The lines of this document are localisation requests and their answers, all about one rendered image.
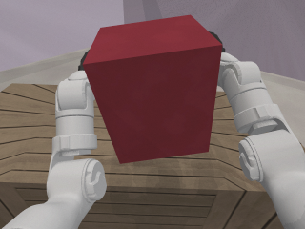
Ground left robot hand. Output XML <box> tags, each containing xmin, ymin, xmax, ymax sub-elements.
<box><xmin>78</xmin><ymin>51</ymin><xmax>89</xmax><ymax>71</ymax></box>

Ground pedestal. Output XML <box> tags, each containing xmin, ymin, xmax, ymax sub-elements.
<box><xmin>0</xmin><ymin>83</ymin><xmax>305</xmax><ymax>229</ymax></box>

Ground robot left upper arm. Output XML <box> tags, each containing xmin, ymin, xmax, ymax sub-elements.
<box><xmin>2</xmin><ymin>158</ymin><xmax>107</xmax><ymax>229</ymax></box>

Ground robot right upper arm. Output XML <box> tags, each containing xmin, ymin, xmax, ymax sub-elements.
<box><xmin>238</xmin><ymin>129</ymin><xmax>305</xmax><ymax>229</ymax></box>

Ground right robot hand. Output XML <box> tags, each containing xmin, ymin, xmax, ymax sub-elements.
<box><xmin>209</xmin><ymin>31</ymin><xmax>226</xmax><ymax>52</ymax></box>

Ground robot right forearm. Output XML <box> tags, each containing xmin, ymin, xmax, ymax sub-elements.
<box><xmin>217</xmin><ymin>52</ymin><xmax>305</xmax><ymax>162</ymax></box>

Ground robot left forearm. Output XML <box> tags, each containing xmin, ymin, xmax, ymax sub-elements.
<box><xmin>46</xmin><ymin>70</ymin><xmax>98</xmax><ymax>196</ymax></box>

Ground carton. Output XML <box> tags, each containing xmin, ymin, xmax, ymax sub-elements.
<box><xmin>82</xmin><ymin>14</ymin><xmax>223</xmax><ymax>164</ymax></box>

